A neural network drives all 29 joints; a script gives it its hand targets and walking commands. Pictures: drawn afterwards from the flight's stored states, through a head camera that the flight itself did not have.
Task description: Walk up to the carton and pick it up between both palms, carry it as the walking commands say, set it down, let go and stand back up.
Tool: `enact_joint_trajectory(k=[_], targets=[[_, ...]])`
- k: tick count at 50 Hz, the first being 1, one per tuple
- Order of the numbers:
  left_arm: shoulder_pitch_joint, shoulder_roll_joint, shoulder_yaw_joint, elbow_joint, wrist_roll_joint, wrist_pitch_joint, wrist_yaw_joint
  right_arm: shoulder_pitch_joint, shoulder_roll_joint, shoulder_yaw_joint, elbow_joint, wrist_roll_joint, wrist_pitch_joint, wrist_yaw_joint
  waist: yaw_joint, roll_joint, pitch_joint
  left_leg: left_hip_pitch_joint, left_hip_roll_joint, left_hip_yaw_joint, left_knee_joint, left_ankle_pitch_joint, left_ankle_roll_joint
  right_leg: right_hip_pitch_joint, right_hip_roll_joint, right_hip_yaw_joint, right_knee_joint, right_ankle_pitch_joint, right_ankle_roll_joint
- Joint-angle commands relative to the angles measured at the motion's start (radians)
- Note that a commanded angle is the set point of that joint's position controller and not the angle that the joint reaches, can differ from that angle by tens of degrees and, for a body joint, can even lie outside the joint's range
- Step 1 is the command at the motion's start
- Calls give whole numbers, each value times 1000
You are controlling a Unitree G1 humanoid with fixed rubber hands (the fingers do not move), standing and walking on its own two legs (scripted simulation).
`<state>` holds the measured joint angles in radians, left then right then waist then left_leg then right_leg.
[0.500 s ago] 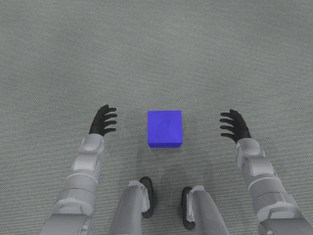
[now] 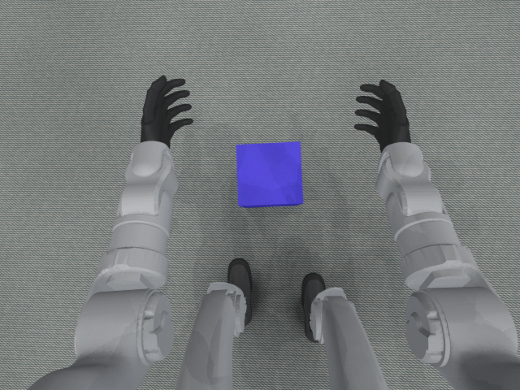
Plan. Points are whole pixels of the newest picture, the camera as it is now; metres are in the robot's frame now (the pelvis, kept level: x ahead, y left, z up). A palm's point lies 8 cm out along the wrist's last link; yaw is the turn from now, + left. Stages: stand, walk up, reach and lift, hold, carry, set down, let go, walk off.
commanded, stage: reach and lift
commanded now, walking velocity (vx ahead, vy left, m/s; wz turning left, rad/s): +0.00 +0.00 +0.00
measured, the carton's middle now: (269, 178) +0.45 +0.02 -0.56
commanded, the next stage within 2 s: none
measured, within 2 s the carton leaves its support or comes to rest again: neither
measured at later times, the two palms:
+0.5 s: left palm (199, 174) +0.44 +0.17 -0.32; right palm (337, 174) +0.43 -0.12 -0.31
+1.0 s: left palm (209, 174) +0.45 +0.17 -0.43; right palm (335, 167) +0.46 -0.13 -0.42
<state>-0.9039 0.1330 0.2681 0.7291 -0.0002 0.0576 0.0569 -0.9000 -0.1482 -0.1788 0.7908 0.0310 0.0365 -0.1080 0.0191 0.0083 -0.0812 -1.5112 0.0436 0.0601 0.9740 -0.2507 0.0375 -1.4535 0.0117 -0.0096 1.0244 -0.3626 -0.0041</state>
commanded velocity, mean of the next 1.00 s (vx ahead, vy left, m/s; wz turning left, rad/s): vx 0.00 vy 0.00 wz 0.00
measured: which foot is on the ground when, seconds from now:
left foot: down 0.00-1.00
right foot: down 0.00-1.00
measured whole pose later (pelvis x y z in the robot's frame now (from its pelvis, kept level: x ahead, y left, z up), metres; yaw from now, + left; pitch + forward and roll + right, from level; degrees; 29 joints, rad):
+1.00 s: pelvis -0.09 +0.01 -0.23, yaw -1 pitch +36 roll -2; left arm -1.53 0.29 0.15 1.07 -0.08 0.10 0.15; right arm -1.55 -0.29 -0.22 1.12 0.12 0.08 -0.14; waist 0.02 -0.03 0.48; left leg -2.12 0.04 0.02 1.88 -0.39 0.04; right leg -2.04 0.01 -0.01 1.96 -0.54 0.01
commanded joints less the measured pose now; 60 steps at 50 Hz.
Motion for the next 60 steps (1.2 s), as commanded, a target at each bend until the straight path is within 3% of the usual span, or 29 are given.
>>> enact_joint_trajectory(k=[1,4,12,13,17,18,20,22,23,25,27,28,29,30,31,32,33,34,38,41,44,48,52,53,54,56,57,59,60], targets=[[-202,60,91,114,54,-47,-22,-267,42,-135,-103,-43,-44,-13,6,-66,-901,565,-111,-104,100,563,-32,281,72,35,-9,526,59],[-219,63,117,90,65,-66,-24,-266,65,-143,-87,-68,-53,-12,13,-103,-925,478,-116,-95,130,547,-34,301,74,39,24,557,63],[-450,114,13,-133,47,-80,27,-380,-14,-150,-207,-37,-57,-13,-15,8,-1179,649,-106,-128,317,609,-54,48,98,-16,210,448,54],[-482,116,3,-149,47,-75,38,-377,-38,-153,-178,-32,-53,-16,-19,45,-1188,664,-103,-130,336,592,-63,4,96,-23,235,410,49],[-625,154,-48,-188,24,-37,80,-523,-118,-144,-242,3,-24,-40,-25,62,-1329,675,-113,-117,422,369,-80,-18,95,-55,345,221,46],[-658,174,-54,-192,18,-25,95,-562,-139,-133,-252,11,-12,-52,-16,65,-1374,669,-120,-105,441,315,-82,20,96,-59,370,187,43],[-782,223,-83,-279,-32,9,128,-695,-217,-121,-352,30,17,-81,-32,50,-1588,769,-132,-98,482,229,-81,150,102,-74,421,134,40],[-854,269,-102,-269,-58,51,155,-776,-282,-113,-353,39,57,-108,-46,58,-1638,805,-131,-92,529,113,-83,199,104,-81,469,41,30],[-896,302,-99,-295,-69,79,171,-835,-313,-89,-398,62,84,-122,-30,47,-1735,871,-131,-97,552,68,-78,269,104,-76,490,16,30],[-975,345,-108,-257,-111,129,198,-925,-357,-43,-385,101,127,-143,-33,34,-1805,930,-125,-101,601,21,-72,324,104,-80,540,-15,24],[-1032,340,-160,-293,-193,136,221,-953,-379,-26,-366,114,142,-152,-62,46,-1702,915,-117,-93,639,135,-62,264,114,-79,583,48,23],[-1049,347,-178,-270,-203,139,223,-986,-362,16,-333,137,146,-153,-36,38,-1628,871,-103,-93,646,78,-56,201,106,-67,589,-3,18],[-1060,347,-185,-247,-228,155,223,-1008,-389,27,-312,137,155,-155,-48,25,-1590,833,-95,-90,654,-4,-57,181,100,-64,588,-54,11],[-1053,309,-206,-83,-234,163,216,-1023,-331,82,-160,174,160,-150,-15,15,-1338,642,-81,-83,644,-134,-49,60,80,-55,585,-167,5],[-1067,306,-196,-26,-236,163,208,-1039,-331,80,-99,170,160,-145,-18,0,-1223,538,-82,-80,651,-214,-50,20,69,-40,588,-214,0],[-1045,294,-191,110,-221,158,188,-1023,-309,82,50,162,160,-127,-13,1,-996,375,-79,-74,652,-319,-52,-89,57,-28,591,-288,-5],[-1034,260,-187,177,-210,152,163,-1008,-292,60,129,140,151,-106,-34,-13,-873,283,-84,-82,645,-376,-50,-133,53,-23,593,-310,-7],[-993,244,-166,253,-189,143,140,-986,-275,34,197,124,142,-86,-29,-21,-765,195,-85,-78,650,-398,-43,-161,48,-12,599,-324,-10],[-947,217,-126,293,-139,79,93,-918,-218,3,237,89,79,-40,13,-37,-789,162,-85,-69,734,-224,-46,-171,51,-18,698,-202,17],[-914,248,-71,370,-72,48,87,-914,-236,-46,278,36,47,-30,37,-35,-719,81,-90,-65,765,-216,-45,-253,51,-27,724,-219,29],[-904,231,-100,344,-76,21,82,-902,-222,-58,246,45,20,-21,24,-5,-788,118,-91,-73,816,-103,-49,-272,52,-34,767,-138,37],[-943,259,-151,224,-117,-11,100,-913,-246,-4,154,122,-10,-44,26,42,-1056,272,-93,-71,905,83,-55,-205,54,-41,831,-1,40],[-1041,333,-239,-72,-234,-31,140,-987,-308,103,-56,236,-22,-91,16,37,-1511,544,-101,-72,999,313,-49,-4,61,-44,911,172,29],[-1035,330,-269,-42,-257,-27,144,-977,-303,122,-19,249,-10,-98,10,48,-1479,551,-100,-67,1016,337,-50,-22,62,-50,928,173,27],[-990,310,-269,-65,-279,-36,148,-919,-302,117,-70,242,-19,-103,-8,36,-1492,591,-103,-62,1050,449,-47,-11,70,-52,950,250,31],[-937,259,-290,111,-319,-32,134,-908,-298,134,-27,211,-25,-108,-29,-6,-1299,457,-93,-76,1058,396,-41,-116,59,-44,944,191,29],[-896,223,-297,269,-331,-27,113,-918,-264,171,38,207,-25,-98,-21,-38,-1105,303,-87,-72,1059,294,-33,-169,50,-32,934,119,30],[-893,217,-300,393,-328,-30,82,-968,-220,200,63,239,-35,-70,2,-72,-897,110,-72,-89,1041,165,-21,-213,44,-18,943,70,29],[-882,225,-278,467,-302,-36,68,-948,-188,216,147,243,-34,-54,27,-70,-786,30,-63,-86,1047,117,-24,-251,42,-7,949,42,32]])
